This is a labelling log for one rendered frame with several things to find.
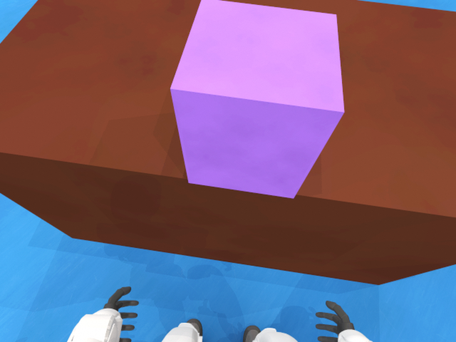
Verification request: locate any pedestal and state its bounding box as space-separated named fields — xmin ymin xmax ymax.
xmin=0 ymin=0 xmax=456 ymax=285

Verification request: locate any robot left hand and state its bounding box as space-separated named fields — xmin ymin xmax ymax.
xmin=103 ymin=286 xmax=139 ymax=342

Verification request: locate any robot right hand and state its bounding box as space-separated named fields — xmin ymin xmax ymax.
xmin=316 ymin=301 xmax=355 ymax=342

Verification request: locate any left robot forearm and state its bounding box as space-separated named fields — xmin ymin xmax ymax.
xmin=67 ymin=309 xmax=123 ymax=342

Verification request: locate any robot left thigh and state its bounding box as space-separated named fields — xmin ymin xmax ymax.
xmin=162 ymin=327 xmax=202 ymax=342

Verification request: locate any carton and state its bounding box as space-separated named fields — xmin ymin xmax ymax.
xmin=170 ymin=0 xmax=344 ymax=198

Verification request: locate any robot right foot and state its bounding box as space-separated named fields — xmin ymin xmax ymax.
xmin=243 ymin=326 xmax=261 ymax=342

